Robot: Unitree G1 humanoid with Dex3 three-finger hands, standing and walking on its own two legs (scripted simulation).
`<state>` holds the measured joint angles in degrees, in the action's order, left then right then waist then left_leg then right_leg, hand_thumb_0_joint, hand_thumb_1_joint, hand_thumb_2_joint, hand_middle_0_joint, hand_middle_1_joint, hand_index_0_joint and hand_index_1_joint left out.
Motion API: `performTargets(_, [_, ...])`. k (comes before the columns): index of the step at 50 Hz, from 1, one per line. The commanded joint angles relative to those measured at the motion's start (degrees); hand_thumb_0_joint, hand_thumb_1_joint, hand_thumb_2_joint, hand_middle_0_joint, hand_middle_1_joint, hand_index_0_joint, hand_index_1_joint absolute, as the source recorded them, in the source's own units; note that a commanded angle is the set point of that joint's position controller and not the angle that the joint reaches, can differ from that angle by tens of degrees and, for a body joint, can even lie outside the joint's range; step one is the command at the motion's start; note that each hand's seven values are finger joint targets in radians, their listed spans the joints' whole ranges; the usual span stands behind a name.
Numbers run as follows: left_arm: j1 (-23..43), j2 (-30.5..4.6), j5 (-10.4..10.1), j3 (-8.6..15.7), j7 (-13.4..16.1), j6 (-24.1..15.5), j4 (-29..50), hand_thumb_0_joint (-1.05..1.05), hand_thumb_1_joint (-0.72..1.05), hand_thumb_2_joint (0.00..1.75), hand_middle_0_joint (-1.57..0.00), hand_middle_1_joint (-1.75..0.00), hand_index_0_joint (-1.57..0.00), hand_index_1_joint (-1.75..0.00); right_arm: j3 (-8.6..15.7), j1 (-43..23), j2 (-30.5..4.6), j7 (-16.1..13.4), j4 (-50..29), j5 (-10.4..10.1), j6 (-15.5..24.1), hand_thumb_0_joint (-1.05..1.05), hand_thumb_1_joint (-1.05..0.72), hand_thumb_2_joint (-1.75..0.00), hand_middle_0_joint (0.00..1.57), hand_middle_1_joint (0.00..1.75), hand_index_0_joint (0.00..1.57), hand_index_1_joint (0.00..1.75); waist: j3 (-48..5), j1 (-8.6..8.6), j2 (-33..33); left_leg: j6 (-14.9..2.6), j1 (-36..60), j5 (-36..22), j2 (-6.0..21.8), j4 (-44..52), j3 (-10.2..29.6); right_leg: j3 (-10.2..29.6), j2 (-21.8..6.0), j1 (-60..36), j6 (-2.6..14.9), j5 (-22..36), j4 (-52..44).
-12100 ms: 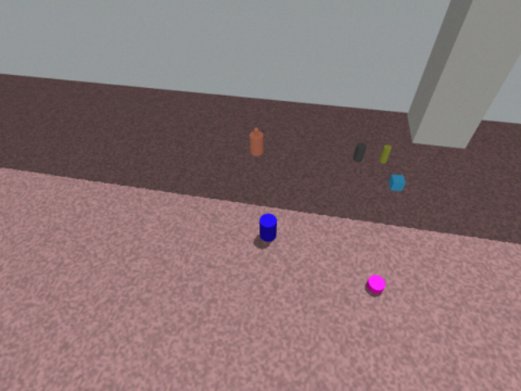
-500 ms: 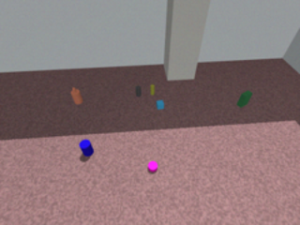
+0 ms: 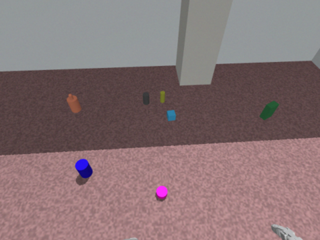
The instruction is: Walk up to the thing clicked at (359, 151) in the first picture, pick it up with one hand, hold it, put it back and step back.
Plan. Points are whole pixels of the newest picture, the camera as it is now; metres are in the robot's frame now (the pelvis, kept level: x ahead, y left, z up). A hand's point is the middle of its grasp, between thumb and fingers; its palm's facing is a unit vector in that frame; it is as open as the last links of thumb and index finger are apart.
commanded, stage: walk up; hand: left
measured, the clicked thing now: (146, 98) +1.31 +0.19 -0.70
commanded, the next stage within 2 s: none
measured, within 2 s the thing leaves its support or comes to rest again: neither
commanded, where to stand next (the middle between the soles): +0.91 -0.03 m, yaw -1 degrees
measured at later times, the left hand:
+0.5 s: hand (81, 214) +0.21 +0.24 -0.10, palm faces +0.04 -0.91 -0.42, open 7.4 cm
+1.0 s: hand (106, 127) +0.52 +0.25 -0.12, palm faces -0.09 -0.93 -0.35, open 7.4 cm
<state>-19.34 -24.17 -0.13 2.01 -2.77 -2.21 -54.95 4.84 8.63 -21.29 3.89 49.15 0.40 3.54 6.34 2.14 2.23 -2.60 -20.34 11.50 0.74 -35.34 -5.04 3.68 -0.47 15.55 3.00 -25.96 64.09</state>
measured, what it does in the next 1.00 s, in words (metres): walks ahead: right foot, then left foot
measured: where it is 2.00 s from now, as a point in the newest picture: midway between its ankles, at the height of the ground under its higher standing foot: (171, 154)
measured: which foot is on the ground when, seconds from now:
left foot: down 0.00-0.24, up 0.26-0.64, down 0.66-1.00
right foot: up 0.00-0.22, down 0.24-0.68, up 0.70-1.00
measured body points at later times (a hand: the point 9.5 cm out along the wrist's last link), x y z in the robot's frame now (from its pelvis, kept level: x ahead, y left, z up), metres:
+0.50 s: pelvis +0.21 -0.05 +0.02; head +0.21 -0.07 +0.47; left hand +0.21 +0.29 -0.07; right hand +0.30 -0.36 -0.10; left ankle +0.29 +0.11 -0.67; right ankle +0.19 -0.16 -0.72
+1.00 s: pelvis +0.43 -0.02 +0.01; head +0.45 -0.03 +0.46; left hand +0.53 +0.30 -0.09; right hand +0.49 -0.35 -0.09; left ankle +0.40 +0.10 -0.72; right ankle +0.56 -0.17 -0.69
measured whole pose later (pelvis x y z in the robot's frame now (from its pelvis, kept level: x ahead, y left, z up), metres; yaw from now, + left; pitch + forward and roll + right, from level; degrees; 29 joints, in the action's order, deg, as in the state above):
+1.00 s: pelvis +0.43 -0.02 +0.01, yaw -1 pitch -3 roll +2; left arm -14.5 -24.2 0.6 2.8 -5.0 -3.2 -50.6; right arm 2.9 17.3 -23.7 3.1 47.4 0.3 4.8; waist 4.4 -1.5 1.5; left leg -0.4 -7.2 18.6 2.2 -28.6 -7.3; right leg -1.4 -5.9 28.0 1.0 -12.5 40.3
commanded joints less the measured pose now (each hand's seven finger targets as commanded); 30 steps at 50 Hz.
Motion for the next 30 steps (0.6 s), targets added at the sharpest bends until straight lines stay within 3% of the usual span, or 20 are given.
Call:
performTargets(1, [-5.84,-12.84,0.43,3.97,-0.38,-2.12,3.30,0.00,0.90,0.90,-0.20,-0.30,-0.20,-0.30,3.63,1.44,-16.38,-1.02,-4.24,0.01,1.33,0.00,-0.90,-0.90,0.20,0.30,0.20,0.30,-2.68,-0.59,-8.88,-10.04,3.06,17.98,16.11,24.21,16.76,-0.56,-6.00,9.15,-1.84,2.77,-8.73])
performTargets(2, [-4.63,-12.53,0.72,4.11,-0.88,-2.01,3.68,0.00,0.90,0.90,-0.20,-0.30,-0.20,-0.30,3.73,1.65,-16.53,-0.86,-4.53,0.49,1.49,0.00,-0.90,-0.90,0.20,0.30,0.20,0.30,-2.08,-1.13,-9.99,-10.05,1.86,18.33,15.09,24.84,15.17,-1.92,-5.87,8.38,-2.61,3.23,-13.30])
performTargets(4, [-2.77,-12.00,1.21,4.58,-1.75,-1.86,4.78,0.00,0.90,0.90,-0.20,-0.30,-0.20,-0.30,4.27,1.46,-18.27,-0.55,-4.93,0.64,1.94,0.00,-0.90,-0.90,0.20,0.30,0.20,0.30,-1.24,-1.35,-13.12,-10.16,-0.94,23.29,15.71,25.56,14.17,-2.97,-6.13,6.39,-2.53,4.13,-20.35])
performTargets(7, [-3.89,-11.54,1.56,5.51,-2.13,-1.87,4.31,0.00,0.90,0.90,-0.20,-0.30,-0.20,-0.30,4.12,-0.60,-17.81,-0.09,-5.47,0.69,1.79,0.00,-0.90,-0.90,0.20,0.30,0.20,0.30,-3.33,0.26,-13.30,-8.15,-3.37,25.94,13.58,23.46,11.07,-6.79,-4.45,0.40,-2.22,12.27,-24.41])
performTargets(9, [-5.88,-11.74,1.62,6.15,-2.13,-1.93,3.44,0.00,0.90,0.90,-0.20,-0.30,-0.20,-0.30,4.07,-3.49,-17.77,-0.10,-5.84,0.69,1.27,0.00,-0.90,-0.90,0.20,0.30,0.20,0.30,-3.61,2.95,-10.04,-6.60,-9.35,30.96,12.35,19.58,9.46,-8.76,-3.35,-7.46,-2.09,14.59,-25.71])
performTargets(10, [-8.53,-12.38,1.72,6.69,-1.81,-2.15,2.71,0.00,0.90,0.90,-0.20,-0.30,-0.20,-0.30,3.66,-4.47,-16.84,-0.19,-6.09,0.86,0.95,0.00,-0.90,-0.90,0.20,0.30,0.20,0.30,-4.36,4.77,-6.58,-5.49,-11.92,31.05,10.70,13.45,7.83,-8.34,-2.80,-12.12,-1.74,13.49,-26.78])
performTargets(11, [-12.09,-13.86,1.90,7.56,-1.26,-2.53,1.72,0.00,0.90,0.90,-0.20,-0.30,-0.20,-0.30,2.76,-4.20,-14.44,-0.34,-6.16,1.27,0.64,0.00,-0.90,-0.90,0.20,0.30,0.20,0.30,-5.09,6.83,-0.25,-4.08,-18.18,31.59,7.85,3.10,4.99,-7.13,-2.21,-19.14,-1.06,8.68,-28.07])
performTargets(12, [-16.71,-17.36,2.35,8.67,-0.19,-3.12,1.21,0.00,0.90,0.90,-0.20,-0.30,-0.20,-0.30,0.98,-2.09,-9.55,-0.39,-6.16,1.11,0.43,0.00,-0.90,-0.90,0.20,0.30,0.20,0.30,-4.49,9.00,16.36,-1.79,-23.90,27.05,0.64,-19.08,-1.49,6.69,-8.89,-21.37,1.07,-10.84,-41.49])
performTargets(13, [-14.61,-19.61,2.55,7.99,0.63,-4.08,3.98,0.00,0.90,0.90,-0.20,-0.30,-0.20,-0.30,0.15,-1.58,-8.50,-0.63,-7.04,0.52,0.18,0.00,-0.90,-0.90,0.20,0.30,0.20,0.30,-1.69,7.49,16.80,0.66,-29.42,19.09,-4.16,-33.00,5.07,33.04,-21.43,-15.44,4.56,-24.98,-55.49])
performTargets(14, [-6.86,-20.84,1.50,7.36,0.76,-4.11,6.30,0.00,0.90,0.90,-0.20,-0.30,-0.20,-0.30,1.65,-1.36,-13.79,-1.10,-6.03,0.46,-0.02,0.00,-0.90,-0.90,0.20,0.30,0.20,0.30,2.32,3.81,7.91,1.20,-26.29,14.65,0.46,-33.04,12.15,38.93,-25.76,-6.14,8.05,-31.78,-59.76])
performTargets(15, [-1.45,-20.36,1.08,7.28,0.86,-4.26,7.77,0.00,0.90,0.90,-0.20,-0.30,-0.20,-0.30,2.19,1.32,-16.49,-0.94,-3.74,-0.21,0.31,0.00,-0.90,-0.90,0.20,0.30,0.20,0.30,3.24,0.88,3.70,1.20,-24.81,10.69,2.48,-32.32,12.77,33.74,-23.99,-4.68,8.91,-27.73,-58.69])
performTargets(16, [0.48,-18.82,1.04,7.06,1.03,-4.49,7.79,0.00,0.90,0.90,-0.20,-0.30,-0.20,-0.30,2.35,3.28,-16.60,-0.81,-2.00,-0.53,0.48,0.00,-0.90,-0.90,0.20,0.30,0.20,0.30,1.79,0.00,2.95,1.32,-22.05,8.00,2.62,-30.31,13.45,26.09,-20.72,-5.10,7.32,-20.61,-56.79])
performTargets(18, [1.58,-16.65,0.87,6.51,1.03,-4.54,7.72,0.00,0.90,0.90,-0.20,-0.30,-0.20,-0.30,1.97,6.70,-15.49,-0.48,0.26,-0.48,0.42,0.00,-0.90,-0.90,0.20,0.30,0.20,0.30,-0.87,-1.15,5.01,2.14,-16.56,5.72,3.40,-25.00,12.25,14.22,-17.37,-4.64,7.90,-9.44,-54.85])
performTargets(20, [0.62,-15.63,0.83,6.25,0.96,-4.79,7.36,0.00,0.90,0.90,-0.20,-0.30,-0.20,-0.30,2.07,6.56,-14.75,0.24,0.25,-0.13,0.00,0.00,-0.90,-0.90,0.20,0.30,0.20,0.30,0.02,-0.70,6.04,2.97,-14.43,3.58,3.02,-20.33,10.57,7.39,-15.38,-3.90,7.86,-3.36,-55.06])
performTargets(23, [-0.29,-15.91,0.78,6.71,0.97,-4.88,7.71,0.00,0.90,0.90,-0.20,-0.30,-0.20,-0.30,1.77,2.83,-13.91,0.96,-1.56,0.38,-0.19,0.00,-0.90,-0.90,0.20,0.30,0.20,0.30,0.50,0.81,5.53,3.37,-14.47,1.42,3.59,-11.46,8.13,3.11,-15.00,-7.06,8.27,0.86,-54.50])
performTargets(26, [-1.79,-16.01,0.88,6.76,0.75,-4.57,7.71,0.00,0.90,0.90,-0.20,-0.30,-0.20,-0.30,1.38,-0.43,-12.29,1.40,-3.44,0.69,0.06,0.00,-0.90,-0.90,0.20,0.30,0.20,0.30,-1.07,1.99,4.43,2.74,-11.60,-2.61,4.09,-2.36,4.28,-1.62,-13.46,-11.36,6.95,10.55,-50.60])
performTargets(30, [-2.11,-16.19,0.67,5.84,0.69,-3.59,8.17,0.00,0.90,0.90,-0.20,-0.30,-0.20,-0.30,1.79,-0.97,-11.90,1.28,-3.57,0.78,0.53,0.00,-0.90,-0.90,0.20,0.30,0.20,0.30,-2.41,1.19,3.43,1.36,-0.96,-1.62,2.23,2.31,-0.41,-4.16,-14.01,-8.07,7.16,19.32,-44.75])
